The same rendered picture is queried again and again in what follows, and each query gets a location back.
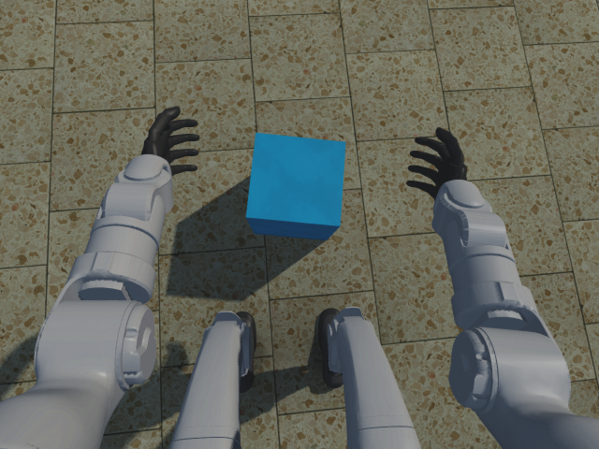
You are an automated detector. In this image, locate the left robot thigh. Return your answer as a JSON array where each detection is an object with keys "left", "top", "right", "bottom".
[{"left": 169, "top": 321, "right": 252, "bottom": 449}]

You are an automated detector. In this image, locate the robot left upper arm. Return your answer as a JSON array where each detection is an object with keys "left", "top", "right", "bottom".
[{"left": 0, "top": 300, "right": 156, "bottom": 449}]

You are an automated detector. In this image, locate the carton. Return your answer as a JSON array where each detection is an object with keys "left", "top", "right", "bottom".
[{"left": 246, "top": 133, "right": 346, "bottom": 240}]

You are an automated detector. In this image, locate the robot right upper arm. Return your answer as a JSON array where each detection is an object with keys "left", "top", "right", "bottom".
[{"left": 448, "top": 326, "right": 599, "bottom": 449}]

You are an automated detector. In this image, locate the robot left forearm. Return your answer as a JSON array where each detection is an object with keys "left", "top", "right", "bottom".
[{"left": 34, "top": 154, "right": 173, "bottom": 377}]

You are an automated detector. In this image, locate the right robot shin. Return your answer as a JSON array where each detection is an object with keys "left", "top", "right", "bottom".
[{"left": 328, "top": 307, "right": 375, "bottom": 373}]

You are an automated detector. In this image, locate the robot left hand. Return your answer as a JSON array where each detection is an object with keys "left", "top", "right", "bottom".
[{"left": 141, "top": 106, "right": 199, "bottom": 176}]

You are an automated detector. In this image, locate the robot right forearm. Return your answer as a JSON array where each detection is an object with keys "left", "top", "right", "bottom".
[{"left": 431, "top": 180, "right": 571, "bottom": 404}]

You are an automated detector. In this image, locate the robot right hand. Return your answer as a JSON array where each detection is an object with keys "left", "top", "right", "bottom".
[{"left": 406, "top": 127, "right": 467, "bottom": 201}]

